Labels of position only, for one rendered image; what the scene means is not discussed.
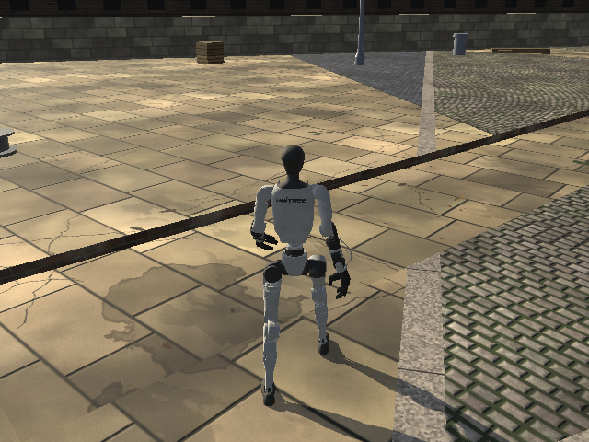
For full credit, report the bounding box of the robot left forearm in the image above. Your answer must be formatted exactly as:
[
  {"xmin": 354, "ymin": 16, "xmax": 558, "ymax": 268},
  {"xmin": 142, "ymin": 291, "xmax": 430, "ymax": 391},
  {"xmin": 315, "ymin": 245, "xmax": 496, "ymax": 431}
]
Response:
[{"xmin": 250, "ymin": 220, "xmax": 264, "ymax": 243}]

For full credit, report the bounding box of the left robot upper arm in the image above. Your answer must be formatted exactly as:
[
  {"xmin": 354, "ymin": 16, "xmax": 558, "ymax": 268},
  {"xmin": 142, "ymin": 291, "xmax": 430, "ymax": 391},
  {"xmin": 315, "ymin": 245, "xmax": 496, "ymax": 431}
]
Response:
[{"xmin": 251, "ymin": 184, "xmax": 275, "ymax": 234}]

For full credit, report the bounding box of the robot right forearm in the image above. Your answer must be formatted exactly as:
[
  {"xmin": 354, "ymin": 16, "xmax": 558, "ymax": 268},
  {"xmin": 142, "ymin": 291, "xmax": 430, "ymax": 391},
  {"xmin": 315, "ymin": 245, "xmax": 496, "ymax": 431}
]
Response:
[{"xmin": 326, "ymin": 222, "xmax": 347, "ymax": 273}]

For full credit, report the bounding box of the left robot shin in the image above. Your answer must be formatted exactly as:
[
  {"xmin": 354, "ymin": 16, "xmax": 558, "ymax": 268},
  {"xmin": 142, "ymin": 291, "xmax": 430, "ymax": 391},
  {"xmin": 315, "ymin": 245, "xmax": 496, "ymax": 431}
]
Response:
[{"xmin": 263, "ymin": 323, "xmax": 277, "ymax": 392}]

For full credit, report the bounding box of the right robot upper arm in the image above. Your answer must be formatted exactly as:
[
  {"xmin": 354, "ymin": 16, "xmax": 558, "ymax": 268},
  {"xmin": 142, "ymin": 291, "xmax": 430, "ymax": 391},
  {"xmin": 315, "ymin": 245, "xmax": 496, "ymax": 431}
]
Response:
[{"xmin": 312, "ymin": 184, "xmax": 334, "ymax": 237}]

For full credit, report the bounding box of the robot right hand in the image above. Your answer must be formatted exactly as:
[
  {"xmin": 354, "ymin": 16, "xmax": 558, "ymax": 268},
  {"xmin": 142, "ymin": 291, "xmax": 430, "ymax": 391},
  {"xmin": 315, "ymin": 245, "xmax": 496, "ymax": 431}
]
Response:
[{"xmin": 329, "ymin": 269, "xmax": 351, "ymax": 299}]

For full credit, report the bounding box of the humanoid robot head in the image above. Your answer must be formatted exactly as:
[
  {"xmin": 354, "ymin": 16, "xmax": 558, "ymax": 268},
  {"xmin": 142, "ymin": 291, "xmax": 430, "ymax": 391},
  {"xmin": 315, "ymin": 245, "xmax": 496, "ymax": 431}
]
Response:
[{"xmin": 277, "ymin": 145, "xmax": 308, "ymax": 189}]

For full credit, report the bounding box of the robot left hand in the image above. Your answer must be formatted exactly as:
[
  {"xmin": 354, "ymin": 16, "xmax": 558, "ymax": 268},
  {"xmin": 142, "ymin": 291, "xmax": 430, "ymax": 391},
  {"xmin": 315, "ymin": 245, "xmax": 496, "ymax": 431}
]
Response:
[{"xmin": 256, "ymin": 232, "xmax": 278, "ymax": 250}]

